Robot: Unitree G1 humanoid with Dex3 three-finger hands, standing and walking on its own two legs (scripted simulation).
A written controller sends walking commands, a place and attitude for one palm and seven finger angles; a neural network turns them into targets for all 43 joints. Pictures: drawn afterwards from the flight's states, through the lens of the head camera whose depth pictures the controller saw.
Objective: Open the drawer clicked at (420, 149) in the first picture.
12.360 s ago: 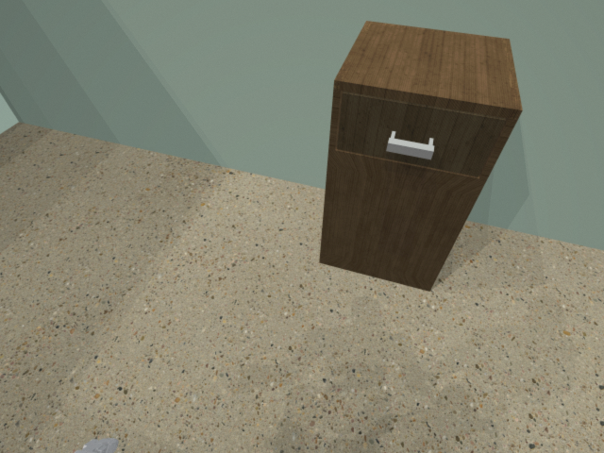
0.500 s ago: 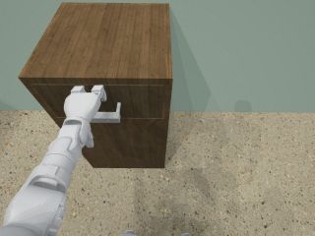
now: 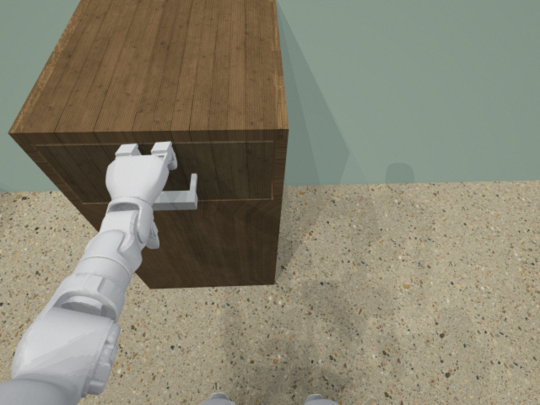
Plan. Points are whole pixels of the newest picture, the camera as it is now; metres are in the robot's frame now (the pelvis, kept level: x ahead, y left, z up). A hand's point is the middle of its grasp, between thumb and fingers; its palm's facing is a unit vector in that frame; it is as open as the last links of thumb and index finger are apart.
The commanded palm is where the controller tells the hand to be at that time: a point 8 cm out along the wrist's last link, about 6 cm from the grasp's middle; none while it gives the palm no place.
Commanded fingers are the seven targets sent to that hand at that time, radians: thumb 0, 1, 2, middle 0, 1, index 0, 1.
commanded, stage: move the hooked fingers above the handle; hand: left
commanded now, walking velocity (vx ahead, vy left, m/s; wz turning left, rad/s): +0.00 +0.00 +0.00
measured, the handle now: (166, 190) +0.50 +0.18 -0.05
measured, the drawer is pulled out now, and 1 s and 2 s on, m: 0.00 0.00 0.00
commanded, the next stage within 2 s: lower the fingers behind the handle in 0.38 s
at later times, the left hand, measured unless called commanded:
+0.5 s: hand (153, 195) +0.45 +0.18 +0.00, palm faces -0.03 -0.05 -1.00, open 13.8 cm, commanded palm +0.43 +0.18 +0.06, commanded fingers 0.00 -0.50 0.30 -0.30 -1.20 -0.30 -1.20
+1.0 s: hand (157, 207) +0.45 +0.18 -0.03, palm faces -0.06 -0.03 -1.00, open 13.8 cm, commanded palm +0.43 +0.18 +0.03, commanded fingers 0.00 -0.50 0.30 -0.30 -1.20 -0.30 -1.20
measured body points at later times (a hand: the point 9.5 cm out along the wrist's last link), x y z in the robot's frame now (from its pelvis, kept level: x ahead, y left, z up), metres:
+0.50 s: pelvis +0.00 +0.00 +0.00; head +0.09 +0.00 +0.44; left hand +0.45 +0.18 +0.06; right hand +0.04 -0.27 -0.13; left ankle +0.00 +0.09 -0.70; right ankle -0.02 -0.11 -0.70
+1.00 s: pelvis +0.00 -0.01 -0.01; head +0.10 -0.01 +0.43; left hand +0.45 +0.18 +0.02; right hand +0.04 -0.28 -0.15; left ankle +0.00 +0.09 -0.70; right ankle -0.02 -0.11 -0.70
